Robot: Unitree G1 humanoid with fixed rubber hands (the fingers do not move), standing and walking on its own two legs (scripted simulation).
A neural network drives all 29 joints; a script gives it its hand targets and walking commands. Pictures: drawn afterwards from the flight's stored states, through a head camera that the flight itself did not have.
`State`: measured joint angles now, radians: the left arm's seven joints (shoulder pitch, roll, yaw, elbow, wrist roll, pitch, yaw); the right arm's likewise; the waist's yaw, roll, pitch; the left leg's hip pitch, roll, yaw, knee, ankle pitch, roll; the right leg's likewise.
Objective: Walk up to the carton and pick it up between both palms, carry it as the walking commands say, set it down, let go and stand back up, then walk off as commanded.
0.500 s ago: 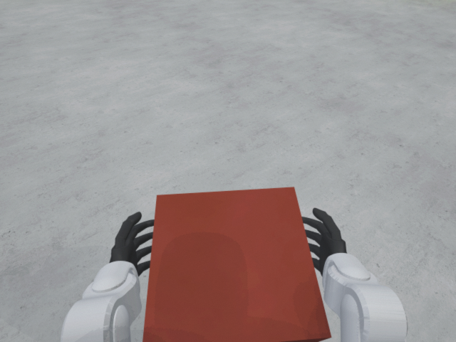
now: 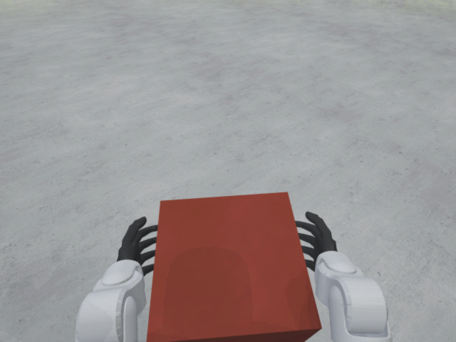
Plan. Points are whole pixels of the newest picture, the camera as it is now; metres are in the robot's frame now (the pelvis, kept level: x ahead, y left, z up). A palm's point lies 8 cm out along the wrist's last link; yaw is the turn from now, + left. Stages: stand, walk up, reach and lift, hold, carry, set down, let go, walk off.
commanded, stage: carry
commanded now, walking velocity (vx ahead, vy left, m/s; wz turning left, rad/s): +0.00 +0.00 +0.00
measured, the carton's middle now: (230, 282) +0.25 +0.00 +0.00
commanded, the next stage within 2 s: hold in 0.92 s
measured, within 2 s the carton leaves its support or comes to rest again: neither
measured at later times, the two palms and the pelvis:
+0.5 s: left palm (139, 274) +0.24 +0.14 +0.07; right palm (326, 263) +0.24 -0.16 +0.07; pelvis -0.02 -0.01 +0.00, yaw +0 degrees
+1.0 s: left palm (134, 280) +0.25 +0.16 +0.04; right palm (311, 270) +0.25 -0.14 +0.03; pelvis -0.02 +0.00 +0.00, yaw -1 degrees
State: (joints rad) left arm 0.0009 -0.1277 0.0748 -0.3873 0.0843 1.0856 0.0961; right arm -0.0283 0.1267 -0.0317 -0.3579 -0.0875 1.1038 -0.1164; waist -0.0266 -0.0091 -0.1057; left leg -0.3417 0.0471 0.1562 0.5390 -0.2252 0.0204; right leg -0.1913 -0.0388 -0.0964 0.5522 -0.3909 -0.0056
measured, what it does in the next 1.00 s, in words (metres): stands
